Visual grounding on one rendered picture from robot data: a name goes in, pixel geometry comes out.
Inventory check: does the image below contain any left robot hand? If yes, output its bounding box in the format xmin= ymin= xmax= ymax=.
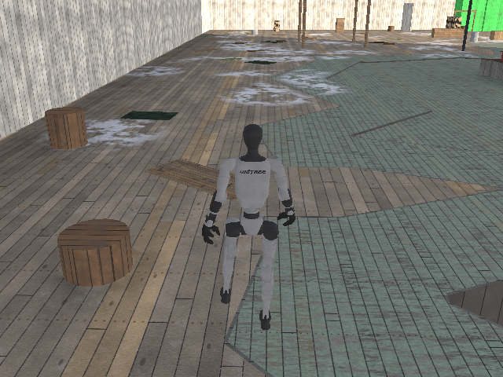
xmin=202 ymin=224 xmax=220 ymax=244

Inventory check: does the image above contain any left robot forearm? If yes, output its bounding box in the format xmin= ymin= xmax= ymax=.
xmin=204 ymin=190 xmax=222 ymax=227

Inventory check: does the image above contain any robot left shin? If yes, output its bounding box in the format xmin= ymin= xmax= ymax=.
xmin=222 ymin=244 xmax=234 ymax=294

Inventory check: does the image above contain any left robot foot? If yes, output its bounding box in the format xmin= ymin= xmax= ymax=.
xmin=220 ymin=287 xmax=231 ymax=304

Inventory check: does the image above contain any right robot hand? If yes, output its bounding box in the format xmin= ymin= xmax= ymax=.
xmin=277 ymin=212 xmax=296 ymax=226

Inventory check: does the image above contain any left robot upper arm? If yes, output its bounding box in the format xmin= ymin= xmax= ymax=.
xmin=215 ymin=158 xmax=237 ymax=203

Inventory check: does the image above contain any right robot upper arm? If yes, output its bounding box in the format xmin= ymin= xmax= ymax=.
xmin=269 ymin=158 xmax=290 ymax=201

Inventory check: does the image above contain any right robot forearm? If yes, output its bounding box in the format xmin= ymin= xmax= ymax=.
xmin=282 ymin=189 xmax=295 ymax=215

